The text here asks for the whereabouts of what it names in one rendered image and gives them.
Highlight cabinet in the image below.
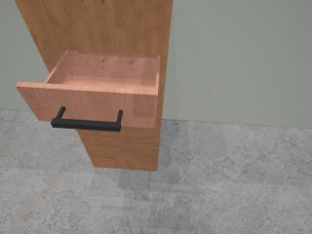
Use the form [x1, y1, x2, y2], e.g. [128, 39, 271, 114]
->
[15, 0, 174, 172]

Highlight handle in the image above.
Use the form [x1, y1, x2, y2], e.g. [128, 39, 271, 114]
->
[51, 106, 123, 132]

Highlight drawer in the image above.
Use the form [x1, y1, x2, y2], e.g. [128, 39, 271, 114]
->
[15, 50, 161, 129]

